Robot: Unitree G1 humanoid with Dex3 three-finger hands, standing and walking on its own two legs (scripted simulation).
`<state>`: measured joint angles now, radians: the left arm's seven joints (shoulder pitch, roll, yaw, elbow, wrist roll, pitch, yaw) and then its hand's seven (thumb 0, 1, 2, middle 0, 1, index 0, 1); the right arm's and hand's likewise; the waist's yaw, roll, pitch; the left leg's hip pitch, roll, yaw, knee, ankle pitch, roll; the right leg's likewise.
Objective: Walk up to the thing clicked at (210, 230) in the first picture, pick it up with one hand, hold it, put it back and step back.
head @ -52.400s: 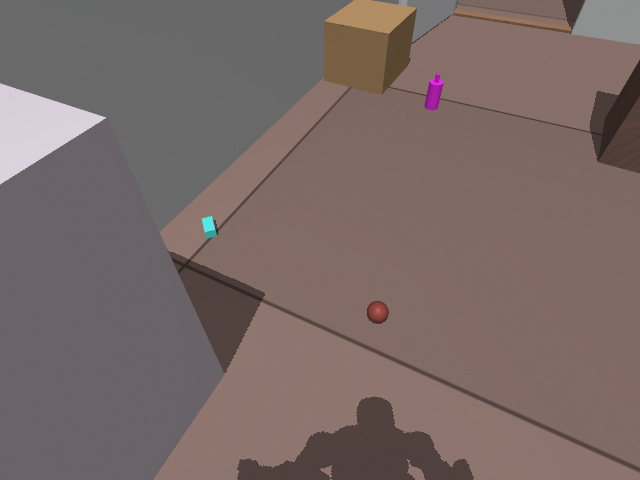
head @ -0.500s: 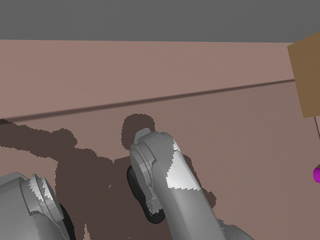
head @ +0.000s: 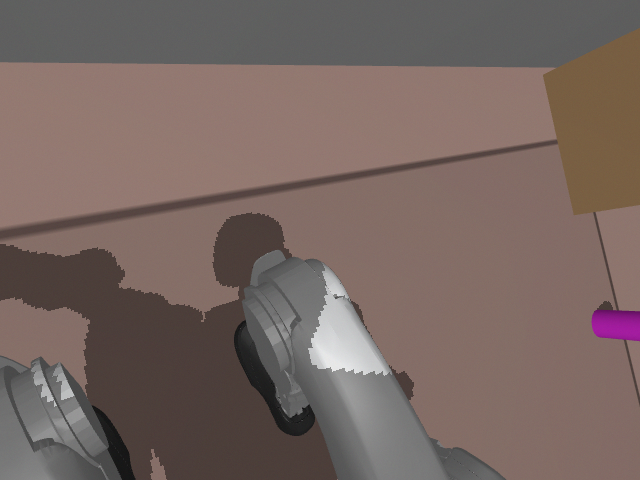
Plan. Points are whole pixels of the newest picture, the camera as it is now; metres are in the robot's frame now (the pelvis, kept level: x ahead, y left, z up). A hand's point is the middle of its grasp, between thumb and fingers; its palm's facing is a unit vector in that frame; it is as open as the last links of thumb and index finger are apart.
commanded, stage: open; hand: left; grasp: from above
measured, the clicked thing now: out of the picture +0.45 +0.35 -0.30
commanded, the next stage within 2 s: withdraw in 1.08 s
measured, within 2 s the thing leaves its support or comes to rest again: neither
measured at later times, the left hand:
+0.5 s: hand out of the picture +0.44 +0.35 -0.25, palm faces -0.31 -0.31 -0.90, open 10.6 cm
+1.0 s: hand out of the picture +0.44 +0.34 -0.26, palm faces -0.31 -0.31 -0.90, open 13.1 cm
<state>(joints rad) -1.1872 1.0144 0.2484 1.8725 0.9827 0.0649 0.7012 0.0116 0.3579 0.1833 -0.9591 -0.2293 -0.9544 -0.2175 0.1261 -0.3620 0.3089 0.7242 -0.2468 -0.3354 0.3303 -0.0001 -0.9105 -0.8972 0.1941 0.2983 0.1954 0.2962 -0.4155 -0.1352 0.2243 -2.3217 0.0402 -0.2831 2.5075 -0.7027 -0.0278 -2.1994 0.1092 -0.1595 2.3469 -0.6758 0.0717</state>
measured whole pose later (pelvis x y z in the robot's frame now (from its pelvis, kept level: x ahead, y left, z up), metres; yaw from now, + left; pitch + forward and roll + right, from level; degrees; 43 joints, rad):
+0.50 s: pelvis +0.00 +0.00 +0.01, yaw -1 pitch +27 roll -15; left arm -1.19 1.05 0.21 1.86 0.97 0.07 0.69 0.00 0.01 0.54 -0.58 -0.54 -0.58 -0.54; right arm 0.13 -0.36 0.34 0.68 -0.24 -0.33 0.32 0.00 -0.90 -0.89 0.20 0.30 0.20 0.30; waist -0.42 -0.15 0.24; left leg -2.31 0.04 -0.29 2.49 -0.70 -0.02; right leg -2.17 0.11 -0.17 2.31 -0.67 0.07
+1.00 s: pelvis +0.00 +0.00 +0.01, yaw -1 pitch +27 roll -15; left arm -1.19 1.06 0.21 1.83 0.96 0.07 0.68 0.00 -0.37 0.92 -0.24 -0.86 -0.23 -0.88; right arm 0.12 -0.37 0.35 0.66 -0.24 -0.33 0.32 0.00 -0.89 -0.89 0.20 0.30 0.20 0.30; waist -0.43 -0.16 0.26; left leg -2.30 0.04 -0.30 2.48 -0.69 -0.02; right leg -2.16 0.11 -0.18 2.30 -0.66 0.07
